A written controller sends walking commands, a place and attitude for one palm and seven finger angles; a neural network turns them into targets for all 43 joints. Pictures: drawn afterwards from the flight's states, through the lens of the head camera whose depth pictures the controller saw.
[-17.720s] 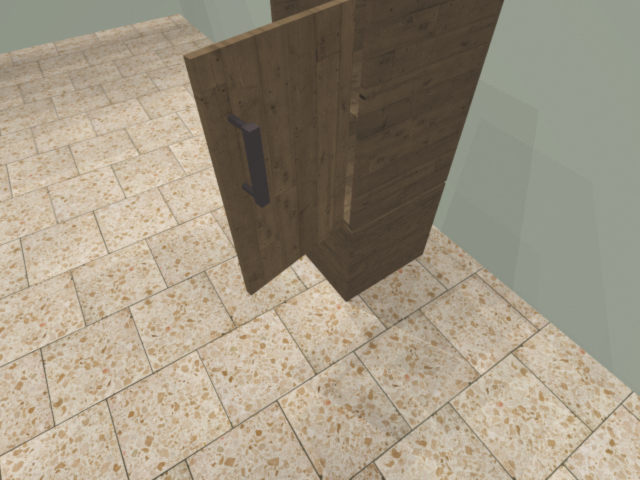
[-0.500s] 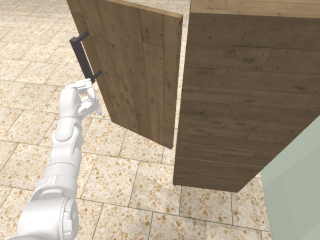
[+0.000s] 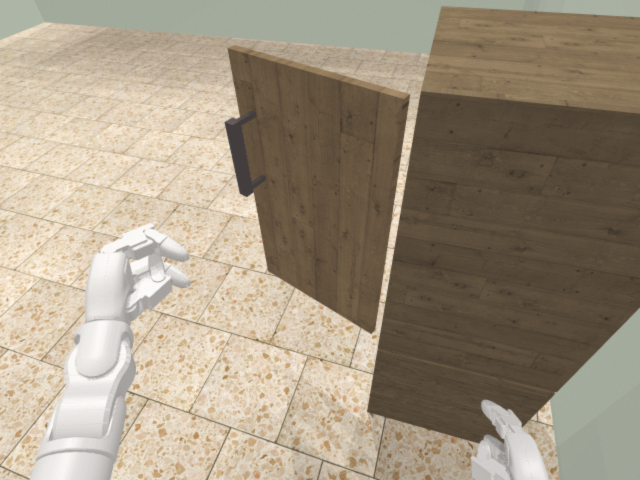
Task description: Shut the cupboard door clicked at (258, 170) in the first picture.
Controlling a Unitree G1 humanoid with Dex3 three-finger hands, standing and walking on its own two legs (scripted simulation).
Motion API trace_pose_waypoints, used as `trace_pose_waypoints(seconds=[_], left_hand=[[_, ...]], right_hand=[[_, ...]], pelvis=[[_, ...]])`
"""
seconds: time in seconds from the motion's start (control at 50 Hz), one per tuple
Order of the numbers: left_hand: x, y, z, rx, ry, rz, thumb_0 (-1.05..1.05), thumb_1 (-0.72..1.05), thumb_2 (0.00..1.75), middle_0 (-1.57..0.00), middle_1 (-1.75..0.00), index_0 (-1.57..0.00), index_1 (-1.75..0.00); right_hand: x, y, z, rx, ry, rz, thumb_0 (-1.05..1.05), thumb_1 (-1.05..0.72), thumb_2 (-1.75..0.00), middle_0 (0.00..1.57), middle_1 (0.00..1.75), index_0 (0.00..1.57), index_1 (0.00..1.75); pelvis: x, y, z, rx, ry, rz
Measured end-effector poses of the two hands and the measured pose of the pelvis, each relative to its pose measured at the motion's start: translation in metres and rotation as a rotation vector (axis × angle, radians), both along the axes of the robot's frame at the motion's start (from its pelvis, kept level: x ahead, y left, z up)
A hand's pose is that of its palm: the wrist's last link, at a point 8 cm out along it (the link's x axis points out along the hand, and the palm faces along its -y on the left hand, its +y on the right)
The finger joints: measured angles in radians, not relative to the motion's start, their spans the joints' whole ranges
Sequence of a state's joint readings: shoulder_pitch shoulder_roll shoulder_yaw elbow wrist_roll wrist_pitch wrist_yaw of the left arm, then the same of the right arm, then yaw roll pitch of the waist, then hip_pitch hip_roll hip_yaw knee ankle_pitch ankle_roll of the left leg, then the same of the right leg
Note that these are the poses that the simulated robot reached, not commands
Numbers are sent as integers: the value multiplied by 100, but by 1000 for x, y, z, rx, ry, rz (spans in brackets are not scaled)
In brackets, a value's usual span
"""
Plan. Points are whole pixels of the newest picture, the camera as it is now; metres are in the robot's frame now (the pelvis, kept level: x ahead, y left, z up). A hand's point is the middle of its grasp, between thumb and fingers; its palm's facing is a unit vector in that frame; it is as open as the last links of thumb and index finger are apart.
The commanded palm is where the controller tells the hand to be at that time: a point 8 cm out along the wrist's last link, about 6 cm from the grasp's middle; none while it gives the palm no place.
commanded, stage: draw the hand back to the body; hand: left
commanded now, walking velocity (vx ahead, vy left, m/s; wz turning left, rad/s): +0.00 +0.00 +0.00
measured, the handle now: (248, 154) +0.67 +0.20 +0.06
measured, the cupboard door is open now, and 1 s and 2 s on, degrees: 69 69 69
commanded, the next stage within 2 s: step back with the hand held close in 0.80 s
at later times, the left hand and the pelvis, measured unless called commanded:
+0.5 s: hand (33, 353) +0.18 +0.28 +0.16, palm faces +0.50 -0.76 -0.42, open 6.7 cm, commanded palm +0.15 +0.31 +0.17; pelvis +0.01 +0.01 +0.00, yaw +1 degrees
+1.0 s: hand (42, 342) +0.19 +0.28 +0.16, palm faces +0.48 -0.77 -0.42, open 7.4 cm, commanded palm +0.14 +0.31 +0.17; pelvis +0.00 +0.01 +0.00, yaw +0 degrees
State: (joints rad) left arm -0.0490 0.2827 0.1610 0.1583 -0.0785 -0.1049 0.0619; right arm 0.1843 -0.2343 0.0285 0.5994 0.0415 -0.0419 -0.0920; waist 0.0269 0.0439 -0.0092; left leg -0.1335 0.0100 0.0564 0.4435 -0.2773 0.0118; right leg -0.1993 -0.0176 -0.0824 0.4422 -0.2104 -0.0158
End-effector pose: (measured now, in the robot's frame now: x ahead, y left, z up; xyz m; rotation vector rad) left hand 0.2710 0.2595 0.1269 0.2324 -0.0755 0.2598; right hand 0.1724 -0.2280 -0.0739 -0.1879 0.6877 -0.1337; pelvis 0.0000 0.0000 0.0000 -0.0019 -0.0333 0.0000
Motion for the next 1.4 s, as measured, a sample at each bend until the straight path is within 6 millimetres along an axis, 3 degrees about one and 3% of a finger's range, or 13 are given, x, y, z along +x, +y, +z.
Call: trace_pose_waypoints(seconds=[0.22,0.5,0.7,0.82,1.0,1.18,1.28,1.4], left_hand=[[-62,25,27,111,-41,114,2,90,90,-71,-86,-71,-86],[-132,54,51,254,-38,264,2,90,90,-34,-45,-34,-45],[-124,49,40,203,-37,258,2,90,90,-22,-32,-22,-33],[-120,43,48,229,-66,210,2,89,90,-21,-31,-21,-31],[-121,52,52,268,-69,228,1,89,90,-21,-30,-21,-31],[-114,56,42,306,-27,151,1,89,90,-21,-30,-21,-30],[-122,66,50,354,-56,123,1,89,90,-21,-30,-21,-30],[-146,76,57,374,-127,142,1,89,90,-21,-30,-21,-30]], right_hand=[[16,23,-3,45,-12,72,1,-90,-90,20,30,21,30],[13,18,-6,24,-15,66,1,-90,-90,20,30,21,30],[8,16,-4,9,-27,62,1,-90,-90,20,30,21,30],[2,14,-2,13,-39,39,1,-90,-90,20,30,21,30],[-5,10,-8,16,-2,24,1,-90,-90,20,30,21,30],[-19,0,-10,-36,61,-55,1,-90,-90,20,30,21,30],[-30,4,-6,-54,59,-85,1,-90,-90,20,30,20,29],[-45,16,-1,-53,18,-70,1,-90,-90,20,30,20,29]], pelvis=[[10,3,3,-3,-36,7],[13,5,3,-7,-47,9],[4,5,3,-2,-48,8],[7,5,3,-4,-51,-1],[4,6,2,-13,-22,-1],[-5,21,-3,-12,43,-3],[-15,28,-7,-4,44,-11],[-34,32,-11,-1,28,-15]])
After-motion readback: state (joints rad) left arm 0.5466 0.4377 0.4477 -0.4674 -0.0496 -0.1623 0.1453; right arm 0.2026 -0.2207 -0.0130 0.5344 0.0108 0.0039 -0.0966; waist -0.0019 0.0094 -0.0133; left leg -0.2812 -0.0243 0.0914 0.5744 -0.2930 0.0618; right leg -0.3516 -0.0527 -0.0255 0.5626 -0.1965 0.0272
